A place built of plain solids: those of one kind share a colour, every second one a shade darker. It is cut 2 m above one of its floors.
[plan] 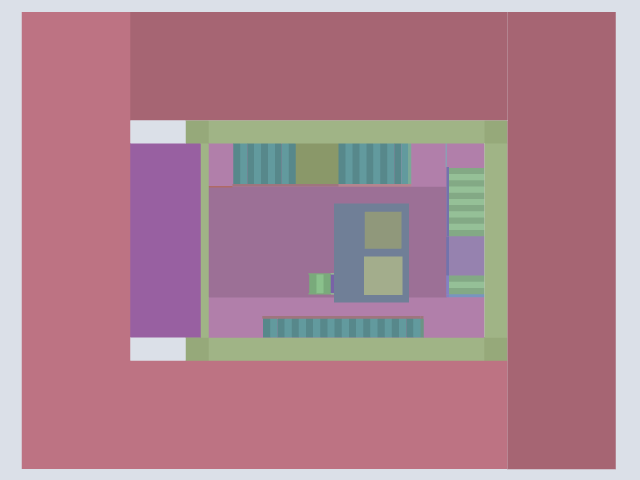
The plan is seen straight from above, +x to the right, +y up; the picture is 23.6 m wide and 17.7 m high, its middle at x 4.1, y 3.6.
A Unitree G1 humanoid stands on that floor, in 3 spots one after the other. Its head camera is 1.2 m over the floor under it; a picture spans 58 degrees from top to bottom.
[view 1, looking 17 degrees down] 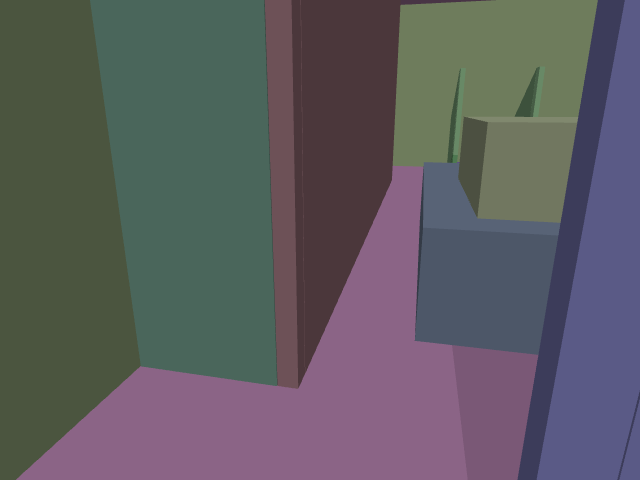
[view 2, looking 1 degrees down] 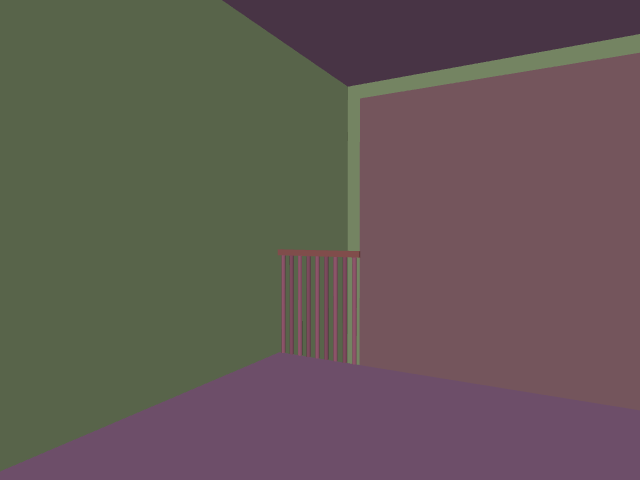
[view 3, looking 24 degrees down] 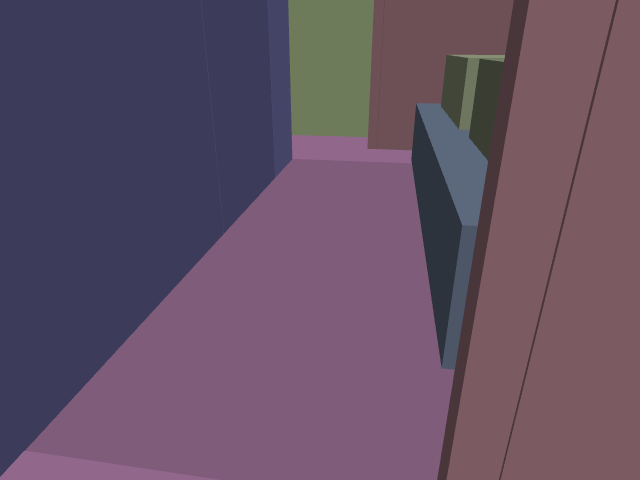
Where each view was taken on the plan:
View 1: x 9.51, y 1.26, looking -167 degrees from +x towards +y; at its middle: wall_mill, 2.17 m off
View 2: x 2.45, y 1.98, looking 119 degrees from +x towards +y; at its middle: wall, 5.06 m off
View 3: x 7.65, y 6.41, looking -81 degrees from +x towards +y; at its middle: floor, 2.95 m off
